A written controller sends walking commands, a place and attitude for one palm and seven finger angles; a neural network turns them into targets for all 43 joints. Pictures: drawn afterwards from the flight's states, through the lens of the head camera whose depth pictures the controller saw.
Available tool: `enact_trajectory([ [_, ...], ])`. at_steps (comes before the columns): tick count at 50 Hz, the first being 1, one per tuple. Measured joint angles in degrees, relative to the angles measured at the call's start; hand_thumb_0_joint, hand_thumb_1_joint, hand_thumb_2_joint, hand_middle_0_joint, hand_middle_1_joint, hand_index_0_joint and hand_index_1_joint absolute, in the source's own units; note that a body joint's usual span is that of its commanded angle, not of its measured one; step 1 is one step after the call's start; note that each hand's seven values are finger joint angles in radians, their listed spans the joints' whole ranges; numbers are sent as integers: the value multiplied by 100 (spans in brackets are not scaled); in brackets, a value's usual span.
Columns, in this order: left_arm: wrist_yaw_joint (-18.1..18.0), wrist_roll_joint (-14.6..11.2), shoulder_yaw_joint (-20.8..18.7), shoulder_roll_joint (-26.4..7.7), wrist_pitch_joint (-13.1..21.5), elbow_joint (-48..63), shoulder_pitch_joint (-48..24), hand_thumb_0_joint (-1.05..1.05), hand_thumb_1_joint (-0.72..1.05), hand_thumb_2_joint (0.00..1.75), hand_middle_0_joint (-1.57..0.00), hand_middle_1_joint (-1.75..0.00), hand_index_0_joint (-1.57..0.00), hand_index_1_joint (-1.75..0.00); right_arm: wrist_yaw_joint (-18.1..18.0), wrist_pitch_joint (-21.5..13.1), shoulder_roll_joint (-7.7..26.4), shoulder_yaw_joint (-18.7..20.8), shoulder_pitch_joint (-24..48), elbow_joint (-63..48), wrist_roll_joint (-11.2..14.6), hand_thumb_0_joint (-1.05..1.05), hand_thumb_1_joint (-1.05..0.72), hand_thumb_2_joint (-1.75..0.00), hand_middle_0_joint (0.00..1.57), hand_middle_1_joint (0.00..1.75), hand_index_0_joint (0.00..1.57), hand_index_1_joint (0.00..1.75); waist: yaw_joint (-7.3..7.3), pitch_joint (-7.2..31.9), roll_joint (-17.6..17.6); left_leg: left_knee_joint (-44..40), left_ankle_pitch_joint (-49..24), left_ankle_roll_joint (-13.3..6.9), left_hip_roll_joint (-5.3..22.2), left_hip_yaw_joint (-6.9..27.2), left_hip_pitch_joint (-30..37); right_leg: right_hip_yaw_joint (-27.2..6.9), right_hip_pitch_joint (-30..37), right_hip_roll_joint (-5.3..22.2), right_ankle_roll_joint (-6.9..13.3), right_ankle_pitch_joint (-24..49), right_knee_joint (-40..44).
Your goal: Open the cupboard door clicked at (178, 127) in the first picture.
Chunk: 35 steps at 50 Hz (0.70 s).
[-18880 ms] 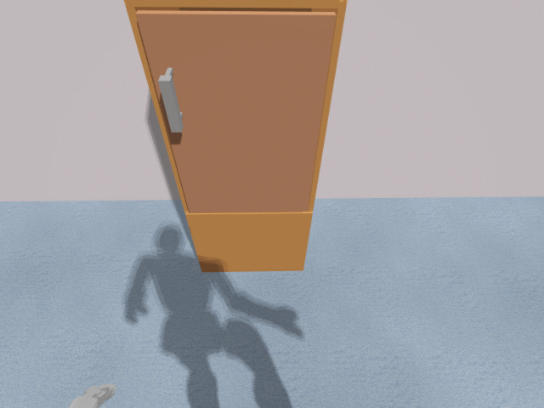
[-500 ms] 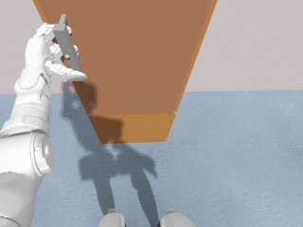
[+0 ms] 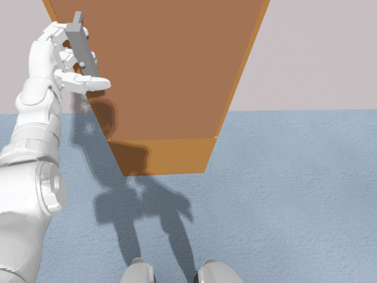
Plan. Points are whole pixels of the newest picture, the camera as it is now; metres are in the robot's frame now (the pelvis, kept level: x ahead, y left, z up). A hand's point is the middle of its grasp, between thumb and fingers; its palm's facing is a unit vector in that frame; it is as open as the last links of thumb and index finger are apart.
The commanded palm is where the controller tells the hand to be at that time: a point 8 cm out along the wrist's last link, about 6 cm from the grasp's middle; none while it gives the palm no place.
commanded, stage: close the thumb around the handle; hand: left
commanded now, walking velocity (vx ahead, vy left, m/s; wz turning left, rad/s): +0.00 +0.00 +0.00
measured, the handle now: (86, 49) +0.57 +0.16 +0.12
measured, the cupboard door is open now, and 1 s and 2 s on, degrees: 0 6 43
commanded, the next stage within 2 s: pull the door open along its arc in 0.50 s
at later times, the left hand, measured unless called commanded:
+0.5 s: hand (89, 68) +0.52 +0.15 +0.12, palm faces -0.07 -1.00 +0.01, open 6.6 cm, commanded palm +0.51 +0.21 +0.12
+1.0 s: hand (97, 83) +0.48 +0.13 +0.12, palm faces -0.03 -1.00 +0.00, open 5.9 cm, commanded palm +0.42 +0.19 +0.12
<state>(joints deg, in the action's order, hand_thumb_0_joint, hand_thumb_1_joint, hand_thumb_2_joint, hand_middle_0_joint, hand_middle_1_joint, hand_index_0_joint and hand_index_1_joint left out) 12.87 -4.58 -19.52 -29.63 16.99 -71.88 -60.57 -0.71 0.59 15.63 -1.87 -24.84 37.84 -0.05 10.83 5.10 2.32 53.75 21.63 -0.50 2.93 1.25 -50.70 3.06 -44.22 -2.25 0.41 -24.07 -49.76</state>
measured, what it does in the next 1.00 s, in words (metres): stands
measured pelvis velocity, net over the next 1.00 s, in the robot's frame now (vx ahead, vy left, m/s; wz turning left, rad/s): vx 0.02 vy -0.01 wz -0.03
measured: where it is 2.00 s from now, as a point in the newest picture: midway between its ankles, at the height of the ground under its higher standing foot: outside the picture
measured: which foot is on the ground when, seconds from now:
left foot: down 0.00-1.00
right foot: down 0.00-1.00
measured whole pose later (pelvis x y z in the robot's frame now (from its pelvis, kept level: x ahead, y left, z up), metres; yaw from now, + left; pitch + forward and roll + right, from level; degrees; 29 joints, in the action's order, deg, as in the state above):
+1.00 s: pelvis +0.02 -0.01 +0.01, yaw -2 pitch +14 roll -2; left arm 8.9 -8.7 -17.3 -18.6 16.1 -50.6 -38.1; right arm 0.4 2.5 15.1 -0.3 -25.1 35.1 1.4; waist 7.4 7.6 3.1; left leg 49.0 22.3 -0.3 3.4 -1.8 -40.8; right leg -0.1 -36.3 -2.5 0.6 -24.5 -46.7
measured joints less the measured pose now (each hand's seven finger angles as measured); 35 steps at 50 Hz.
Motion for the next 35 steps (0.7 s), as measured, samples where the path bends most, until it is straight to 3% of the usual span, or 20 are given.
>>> enact_trajectory([
  [13,68,55,-58,-82,5,-85,-100,0,31,65,-40,-130,-44,-130,-12,-1,-20,-46,8,-29,-8,0,-91,-89,20,30,20,30,34,2,-20,52,1,-30,-1,-20,-81,-23,-79,2,-29,15,-35],
  [20,224,91,-115,55,-22,-64,-9,-2,43,73,-40,-133,-41,-133,-19,19,-1,-45,-12,-59,-9,0,-91,-89,20,30,20,30,40,52,-6,67,8,-41,6,-35,-58,-41,-58,-4,-41,22,-39],
  [31,-160,182,-176,213,60,23,118,-2,61,83,-40,-135,-41,-135,11,4,-23,-52,49,-107,-16,0,-91,-89,20,30,20,30,89,11,41,62,-19,-43,20,-103,8,-109,-45,-11,-45,44,-92],
  [35,-347,105,-60,297,32,180,195,-1,68,85,-40,-135,-40,-135,36,-15,-42,-11,9,-106,-23,0,-91,-89,20,30,20,30,56,1,62,24,-34,-33,23,-124,40,-131,-35,-12,-34,52,-81],
])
